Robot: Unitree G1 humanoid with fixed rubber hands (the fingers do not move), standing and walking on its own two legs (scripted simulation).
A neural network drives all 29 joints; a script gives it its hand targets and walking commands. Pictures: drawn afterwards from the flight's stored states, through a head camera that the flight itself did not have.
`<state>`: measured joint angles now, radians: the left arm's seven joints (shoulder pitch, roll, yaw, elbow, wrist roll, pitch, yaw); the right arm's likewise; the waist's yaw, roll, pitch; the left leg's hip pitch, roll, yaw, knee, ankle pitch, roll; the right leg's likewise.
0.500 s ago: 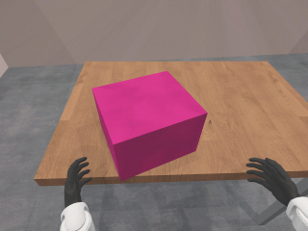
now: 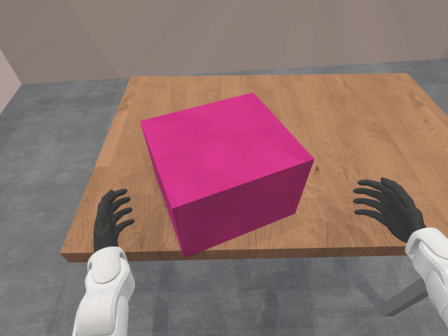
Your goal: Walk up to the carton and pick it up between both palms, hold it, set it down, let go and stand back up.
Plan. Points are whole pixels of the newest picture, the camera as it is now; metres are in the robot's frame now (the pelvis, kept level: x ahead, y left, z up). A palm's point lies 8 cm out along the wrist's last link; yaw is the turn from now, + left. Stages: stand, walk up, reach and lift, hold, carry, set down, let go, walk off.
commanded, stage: reach and lift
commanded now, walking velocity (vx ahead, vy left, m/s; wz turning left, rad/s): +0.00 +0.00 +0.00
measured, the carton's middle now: (221, 169) +0.46 +0.06 +0.02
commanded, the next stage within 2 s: none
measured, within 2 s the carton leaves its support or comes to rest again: neither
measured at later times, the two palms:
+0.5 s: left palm (98, 213) +0.28 +0.25 +0.10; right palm (379, 180) +0.39 -0.23 +0.09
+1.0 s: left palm (89, 188) +0.31 +0.27 +0.12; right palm (352, 141) +0.45 -0.19 +0.13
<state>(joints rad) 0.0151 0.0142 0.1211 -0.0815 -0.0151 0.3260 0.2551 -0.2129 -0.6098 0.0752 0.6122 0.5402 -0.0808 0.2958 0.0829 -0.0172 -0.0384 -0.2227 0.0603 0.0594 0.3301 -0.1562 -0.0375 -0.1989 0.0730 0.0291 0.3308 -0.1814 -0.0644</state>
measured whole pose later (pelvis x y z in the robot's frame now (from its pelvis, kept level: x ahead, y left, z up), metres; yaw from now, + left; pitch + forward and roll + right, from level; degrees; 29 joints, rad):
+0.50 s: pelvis -0.01 -0.01 +0.00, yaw +1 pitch +5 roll +0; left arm -0.23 0.06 0.20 -0.02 -0.06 0.49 0.21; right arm -0.48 -0.61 0.09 0.65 0.51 0.08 0.24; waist 0.12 0.01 -0.04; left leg -0.28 0.06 0.03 0.31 -0.13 -0.04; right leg -0.24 0.08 0.02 0.31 -0.15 -0.07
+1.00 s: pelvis -0.01 -0.01 +0.00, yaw +2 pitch +9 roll +0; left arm -0.51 0.12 0.21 0.13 -0.12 0.60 0.22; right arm -0.79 -0.62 0.09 0.82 0.47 0.19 0.22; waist 0.17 0.02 -0.06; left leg -0.39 0.05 0.00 0.35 -0.12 -0.04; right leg -0.34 0.08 -0.01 0.33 -0.15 -0.07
